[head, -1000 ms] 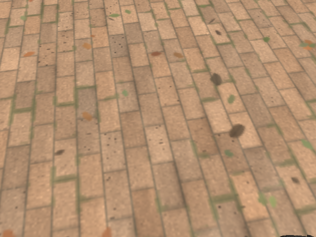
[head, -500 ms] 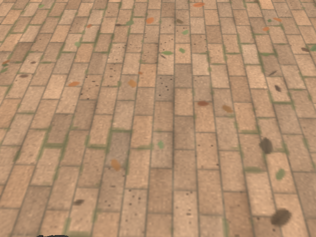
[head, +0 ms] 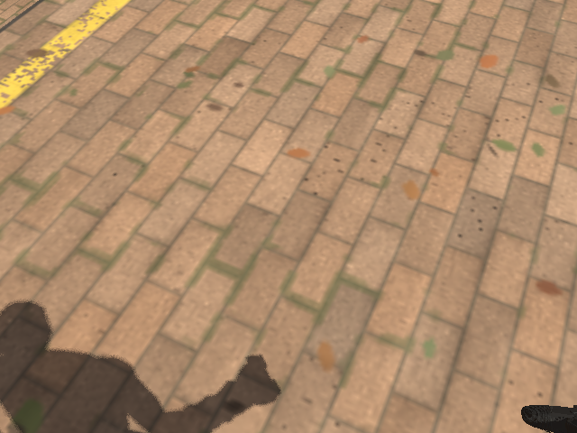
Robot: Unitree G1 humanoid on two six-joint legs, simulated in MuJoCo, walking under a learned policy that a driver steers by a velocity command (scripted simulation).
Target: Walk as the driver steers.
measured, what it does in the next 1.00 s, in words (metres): walks ahead, turning right: right foot, then left foot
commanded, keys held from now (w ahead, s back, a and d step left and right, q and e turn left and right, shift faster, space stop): w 0.12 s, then w+e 0.04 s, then e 0.84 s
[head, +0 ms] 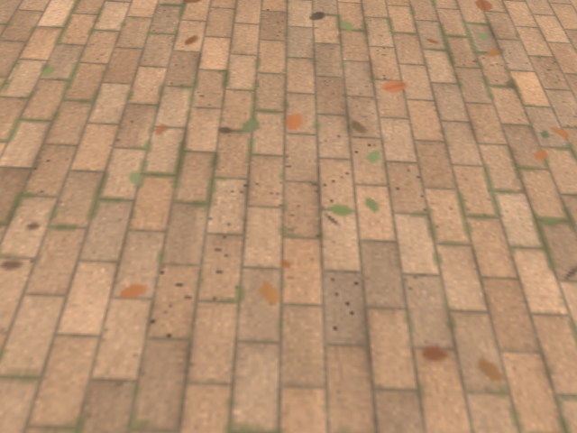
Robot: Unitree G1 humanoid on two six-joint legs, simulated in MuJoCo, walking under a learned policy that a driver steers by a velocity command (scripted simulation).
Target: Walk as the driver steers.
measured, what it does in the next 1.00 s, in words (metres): walks ahead, turning right: right foot, then left foot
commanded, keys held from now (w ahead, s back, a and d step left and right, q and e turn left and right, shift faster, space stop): e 0.28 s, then w+e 0.16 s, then e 0.06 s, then no key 0.36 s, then q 0.14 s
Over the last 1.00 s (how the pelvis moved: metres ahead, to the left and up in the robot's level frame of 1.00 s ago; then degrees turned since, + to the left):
0.33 0.01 0.02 -22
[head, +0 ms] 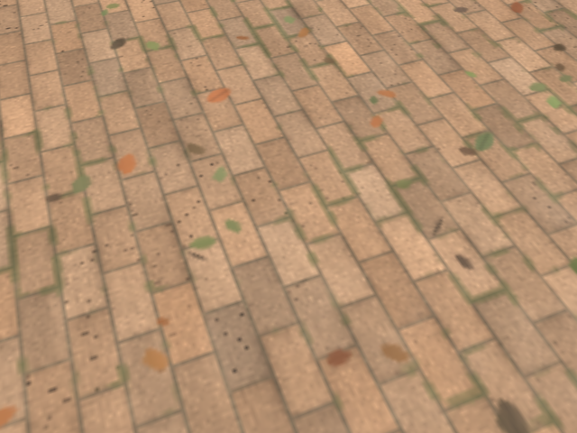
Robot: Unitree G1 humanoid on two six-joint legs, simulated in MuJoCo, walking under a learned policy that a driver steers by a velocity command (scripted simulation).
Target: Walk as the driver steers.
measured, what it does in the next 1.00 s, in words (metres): steps on the spot, turning left: right foot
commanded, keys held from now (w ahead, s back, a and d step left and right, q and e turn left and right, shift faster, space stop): q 0.86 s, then w+q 0.14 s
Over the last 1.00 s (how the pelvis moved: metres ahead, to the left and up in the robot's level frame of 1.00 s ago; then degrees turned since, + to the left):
0.10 -0.05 -0.01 -22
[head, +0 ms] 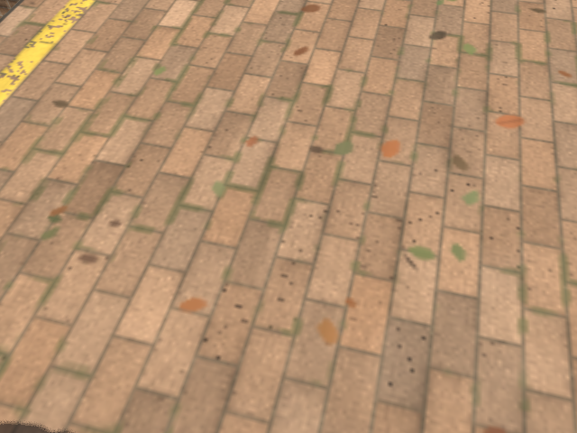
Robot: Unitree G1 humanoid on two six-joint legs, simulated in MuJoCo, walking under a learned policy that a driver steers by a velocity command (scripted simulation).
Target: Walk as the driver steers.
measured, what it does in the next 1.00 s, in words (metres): walks ahead: left foot, then right foot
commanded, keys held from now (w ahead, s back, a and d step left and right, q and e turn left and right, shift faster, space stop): w+q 0.10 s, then w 0.06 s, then w+e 0.32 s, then no key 0.52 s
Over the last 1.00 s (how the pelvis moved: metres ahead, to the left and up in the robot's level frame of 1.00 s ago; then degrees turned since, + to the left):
0.03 -0.02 0.01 34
